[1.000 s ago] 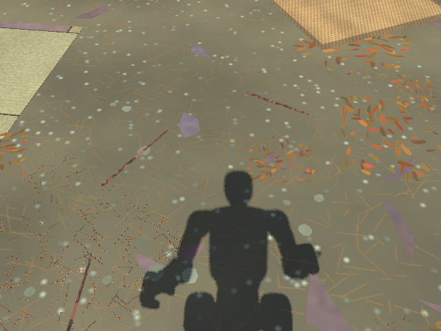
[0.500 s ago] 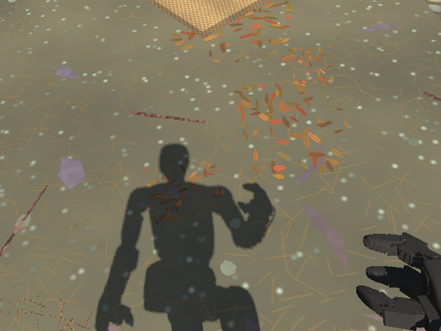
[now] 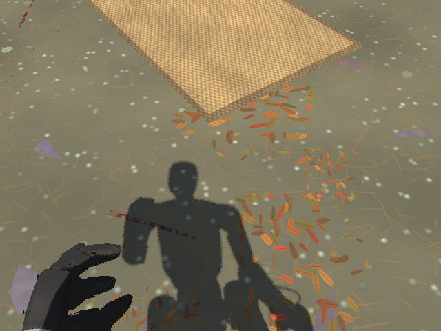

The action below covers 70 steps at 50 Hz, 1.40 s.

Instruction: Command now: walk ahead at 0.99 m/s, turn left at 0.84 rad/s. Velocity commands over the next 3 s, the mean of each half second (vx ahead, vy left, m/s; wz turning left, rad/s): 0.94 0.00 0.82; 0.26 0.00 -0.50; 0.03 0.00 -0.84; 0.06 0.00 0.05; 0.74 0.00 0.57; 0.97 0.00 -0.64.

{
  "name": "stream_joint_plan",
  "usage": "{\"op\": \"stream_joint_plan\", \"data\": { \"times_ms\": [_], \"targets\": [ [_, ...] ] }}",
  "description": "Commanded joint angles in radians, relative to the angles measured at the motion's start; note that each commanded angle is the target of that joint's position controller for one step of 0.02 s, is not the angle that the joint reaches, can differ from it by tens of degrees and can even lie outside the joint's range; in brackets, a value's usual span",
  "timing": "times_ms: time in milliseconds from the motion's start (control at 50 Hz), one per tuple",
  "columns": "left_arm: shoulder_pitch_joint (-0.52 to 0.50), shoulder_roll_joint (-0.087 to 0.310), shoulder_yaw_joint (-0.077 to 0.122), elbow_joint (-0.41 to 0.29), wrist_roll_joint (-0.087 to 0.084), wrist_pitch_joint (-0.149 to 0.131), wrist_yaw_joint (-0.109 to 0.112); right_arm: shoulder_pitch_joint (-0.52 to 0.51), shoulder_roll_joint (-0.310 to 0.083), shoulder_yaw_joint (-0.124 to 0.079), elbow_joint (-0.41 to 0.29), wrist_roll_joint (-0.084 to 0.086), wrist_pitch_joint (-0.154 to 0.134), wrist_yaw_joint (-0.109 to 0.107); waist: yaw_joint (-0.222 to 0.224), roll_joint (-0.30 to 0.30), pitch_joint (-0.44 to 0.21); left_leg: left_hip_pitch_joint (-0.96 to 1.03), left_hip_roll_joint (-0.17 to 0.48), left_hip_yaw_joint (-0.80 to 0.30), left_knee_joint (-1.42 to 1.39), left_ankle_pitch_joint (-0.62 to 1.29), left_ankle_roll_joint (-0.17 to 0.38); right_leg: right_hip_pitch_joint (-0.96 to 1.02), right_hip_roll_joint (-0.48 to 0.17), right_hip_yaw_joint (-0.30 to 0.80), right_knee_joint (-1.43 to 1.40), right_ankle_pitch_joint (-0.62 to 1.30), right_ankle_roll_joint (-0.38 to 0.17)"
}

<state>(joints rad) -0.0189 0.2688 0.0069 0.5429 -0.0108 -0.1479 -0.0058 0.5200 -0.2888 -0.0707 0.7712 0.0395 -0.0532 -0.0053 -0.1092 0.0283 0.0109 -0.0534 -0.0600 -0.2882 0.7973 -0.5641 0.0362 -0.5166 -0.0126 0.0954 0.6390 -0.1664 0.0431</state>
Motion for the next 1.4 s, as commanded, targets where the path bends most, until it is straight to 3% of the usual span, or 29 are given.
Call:
{"op": "stream_joint_plan", "data": {
  "times_ms": [20, 60, 100, 140, 220, 280, 340, 400, 420, 440, 460, 480, 500, 520, 580, 680, 780, 860, 900, 920, 940, 960, 1000, 1060, 1160, 1340, 1360, 1380, 1400],
  "targets": [
    [0.460, 0.255, 0.106, 0.052, 0.012, 0.027, 0.000, 0.005, -0.017, 0.034, -0.143, 0.059, -0.024, -0.008, 0.217, -0.422, -0.299, -0.844, 0.062, 0.120, 0.721, 0.129, -0.002, 0.940, -0.424, 0.901, -0.406, -0.803, -0.231],
    [0.383, 0.158, 0.083, 0.076, 0.020, 0.040, 0.009, -0.194, -0.077, 0.019, -0.161, 0.011, -0.012, -0.007, 0.223, -0.134, -0.074, -0.843, 0.143, 0.181, 0.692, 0.250, 0.005, 0.700, -0.351, 0.504, -0.360, -0.379, -0.187],
    [0.327, 0.097, 0.069, 0.112, 0.041, 0.039, 0.010, -0.261, -0.058, 0.010, -0.191, 0.000, 0.006, 0.014, 0.166, -0.133, 0.018, -0.751, 0.200, 0.168, 0.590, 0.279, 0.014, 0.509, -0.276, 0.266, -0.379, -0.148, -0.172],
    [0.301, 0.061, 0.065, 0.142, 0.019, 0.033, 0.006, -0.285, -0.018, 0.017, -0.212, 0.015, 0.035, 0.025, 0.135, -0.139, 0.044, -0.757, 0.227, 0.177, 0.542, 0.262, 0.021, 0.470, -0.263, 0.128, -0.410, -0.042, -0.161],
    [0.251, 0.125, 0.081, 0.163, 0.015, 0.024, 0.015, -0.358, -0.017, 0.031, -0.253, -0.004, 0.039, 0.047, 0.097, -0.076, 0.113, -0.780, 0.235, 0.204, 0.365, 0.445, 0.007, 0.411, -0.258, -0.087, -0.491, 0.115, -0.159],
    [0.297, 0.183, 0.093, 0.187, 0.015, 0.023, 0.020, -0.483, -0.040, 0.031, -0.271, -0.010, 0.024, 0.072, 0.140, -0.004, 0.158, -0.699, 0.192, 0.312, 0.122, 0.622, 0.033, 0.437, -0.216, -0.238, -0.539, 0.197, -0.123],
    [0.355, 0.264, 0.105, 0.204, 0.018, 0.037, 0.021, -0.524, -0.088, 0.013, -0.285, -0.003, 0.012, 0.088, 0.119, -0.059, 0.112, -0.507, 0.067, 0.447, -0.012, 0.608, 0.084, 0.535, -0.209, -0.320, -0.434, 0.828, -0.093],
    [0.334, 0.315, 0.115, 0.184, 0.003, 0.064, 0.029, -0.150, -0.209, -0.053, -0.199, -0.002, 0.030, 0.076, -0.102, -0.143, -0.099, -0.020, -0.029, 0.441, -0.048, 0.487, 0.171, 0.472, -0.239, -0.298, 0.100, 1.301, -0.099],
    [0.339, 0.260, 0.096, 0.190, -0.011, 0.053, 0.026, -0.002, -0.225, -0.068, -0.139, -0.009, 0.040, 0.053, -0.155, -0.005, -0.118, 0.290, 0.042, 0.283, -0.202, 0.642, 0.212, 0.226, -0.142, -0.284, 0.454, 0.697, -0.060],
    [0.496, 0.082, 0.039, 0.165, 0.034, 0.027, 0.008, -0.091, -0.283, -0.049, -0.161, -0.039, 0.031, 0.034, 0.046, 0.371, -0.218, 0.547, 0.260, -0.074, -0.128, 1.039, 0.289, -0.092, 0.017, -0.197, 0.893, -0.439, -0.036],
    [0.550, 0.177, 0.039, 0.178, -0.025, 0.002, -0.006, -0.100, -0.234, -0.041, -0.204, -0.068, 0.022, 0.037, 0.012, 0.217, -0.516, 0.588, 0.449, -0.426, -0.342, 0.695, 0.428, -0.145, 0.028, 0.033, 0.997, -0.421, -0.051],
    [0.395, 0.234, 0.056, 0.165, -0.062, 0.003, 0.005, -0.121, -0.208, -0.036, -0.194, -0.062, 0.007, 0.045, -0.017, 0.003, -0.380, 0.392, 0.425, -0.378, -0.440, 0.621, 0.372, -0.120, -0.009, 0.034, 0.945, -0.333, -0.057],
    [0.325, 0.208, 0.053, 0.136, -0.066, 0.012, 0.019, -0.204, -0.201, -0.030, -0.172, -0.047, -0.013, 0.050, 0.042, -0.088, -0.166, 0.168, 0.407, -0.249, -0.473, 0.695, 0.332, -0.139, -0.046, 0.005, 0.847, -0.279, -0.049],
    [0.322, 0.188, 0.050, 0.162, -0.052, 0.035, 0.031, -0.271, -0.153, -0.014, -0.164, -0.050, -0.030, 0.049, 0.082, -0.130, -0.098, 0.015, 0.390, -0.124, -0.466, 0.803, 0.297, -0.091, -0.091, 0.016, 0.791, -0.250, -0.038],
    [0.425, 0.148, 0.059, 0.220, -0.034, 0.101, 0.030, -0.342, -0.094, -0.001, -0.124, -0.060, -0.060, 0.050, 0.161, -0.030, -0.031, -0.239, 0.307, 0.149, -0.538, 0.944, 0.221, 0.088, -0.132, 0.026, 0.608, -0.182, -0.012],
    [0.322, 0.088, 0.053, 0.183, -0.008, 0.101, 0.013, -0.427, -0.088, 0.002, -0.097, -0.069, -0.051, -0.005, 0.154, 0.016, -0.010, -0.202, 0.194, 0.439, -0.568, 1.049, 0.141, 0.034, -0.101, -0.073, 0.292, 0.165, 0.021],
    [0.221, 0.083, 0.055, 0.118, -0.003, 0.105, -0.045, -0.377, -0.126, -0.008, -0.070, -0.051, 0.012, -0.037, 0.079, 0.023, -0.030, 0.025, 0.263, 0.480, -0.477, 1.003, 0.126, -0.036, -0.077, -0.144, 0.044, 0.275, -0.004],
    [0.329, 0.149, 0.090, 0.097, -0.001, 0.121, -0.069, -0.433, -0.145, -0.022, -0.092, -0.024, 0.060, -0.053, 0.145, 0.055, -0.055, 0.058, 0.305, 0.490, -0.236, 1.212, 0.097, 0.044, -0.001, -0.209, 0.022, 0.042, -0.082],
    [0.529, 0.233, 0.131, 0.124, 0.004, 0.113, -0.035, -0.447, -0.122, -0.015, -0.108, -0.018, 0.061, -0.046, 0.255, -0.083, -0.129, -0.127, 0.200, 0.497, 0.172, 0.961, 0.004, 0.360, 0.014, -0.092, -0.153, 0.401, -0.180],
    [0.460, 0.320, 0.145, 0.101, 0.014, 0.108, -0.013, -0.363, -0.010, 0.012, -0.137, -0.073, 0.055, -0.024, 0.112, -0.366, -0.140, -0.456, -0.020, 0.457, 0.466, -0.011, -0.074, 0.550, -0.169, 0.276, -0.110, 0.843, -0.328],
    [0.420, 0.312, 0.137, 0.039, 0.048, 0.097, -0.020, -0.319, -0.066, 0.014, -0.139, -0.064, 0.044, -0.004, 0.122, -0.319, -0.341, -0.600, -0.113, 0.202, 0.685, -0.113, -0.092, 0.685, -0.303, 0.676, -0.253, 0.552, -0.493],
    [0.352, 0.276, 0.134, 0.004, 0.034, 0.094, -0.025, -0.371, -0.129, 0.002, -0.135, -0.041, 0.031, 0.007, 0.144, -0.169, -0.321, -0.624, -0.050, 0.114, 0.672, -0.032, -0.062, 0.649, -0.299, 0.627, -0.309, 0.336, -0.450],
    [0.265, 0.196, 0.114, -0.016, -0.018, 0.112, -0.008, -0.468, -0.120, -0.001, -0.145, -0.052, 0.033, -0.002, 0.107, 0.011, -0.141, -0.633, 0.013, 0.124, 0.513, 0.096, -0.053, 0.439, -0.212, 0.471, -0.340, 0.122, -0.347],
    [0.220, 0.181, 0.114, -0.046, -0.004, 0.143, 0.021, -0.477, -0.087, 0.000, -0.128, -0.048, 0.046, -0.003, 0.082, -0.045, -0.104, -0.515, 0.010, 0.147, 0.243, 0.162, -0.073, 0.314, -0.098, 0.353, -0.339, 0.134, -0.272],
    [0.239, 0.224, 0.135, -0.054, -0.005, 0.179, 0.054, -0.483, -0.070, -0.002, -0.097, -0.035, 0.051, -0.016, 0.111, -0.122, -0.148, -0.461, -0.025, 0.135, 0.043, 0.252, -0.122, 0.308, -0.067, 0.370, -0.307, 0.098, -0.237],
    [0.159, 0.216, 0.134, -0.094, -0.010, 0.208, 0.042, -0.432, -0.127, -0.039, -0.070, -0.028, 0.005, 0.003, 0.109, -0.224, -0.121, -0.234, -0.012, 0.130, -0.366, 0.365, -0.075, 0.278, -0.007, 0.512, -0.215, -0.009, -0.174],
    [0.166, 0.189, 0.123, -0.094, -0.013, 0.208, 0.040, -0.394, -0.151, -0.049, -0.056, -0.035, 0.004, 0.002, 0.101, -0.175, -0.139, -0.137, 0.065, 0.110, -0.461, 0.450, -0.046, 0.239, 0.034, 0.461, -0.136, -0.113, -0.142],
    [0.264, 0.122, 0.102, -0.076, -0.001, 0.209, 0.034, -0.419, -0.206, -0.056, -0.075, -0.050, 0.014, -0.002, 0.162, 0.028, -0.180, -0.025, 0.279, -0.082, -0.484, 0.473, 0.041, 0.147, 0.137, 0.313, 0.075, -0.395, -0.099],
    [0.237, 0.166, 0.112, -0.109, -0.006, 0.197, 0.031, -0.427, -0.236, -0.059, -0.078, -0.088, 0.023, -0.002, 0.169, 0.256, -0.102, -0.095, 0.392, -0.305, -0.542, 0.527, 0.183, -0.025, 0.218, 0.159, 0.286, -0.480, -0.050]
  ]
}}
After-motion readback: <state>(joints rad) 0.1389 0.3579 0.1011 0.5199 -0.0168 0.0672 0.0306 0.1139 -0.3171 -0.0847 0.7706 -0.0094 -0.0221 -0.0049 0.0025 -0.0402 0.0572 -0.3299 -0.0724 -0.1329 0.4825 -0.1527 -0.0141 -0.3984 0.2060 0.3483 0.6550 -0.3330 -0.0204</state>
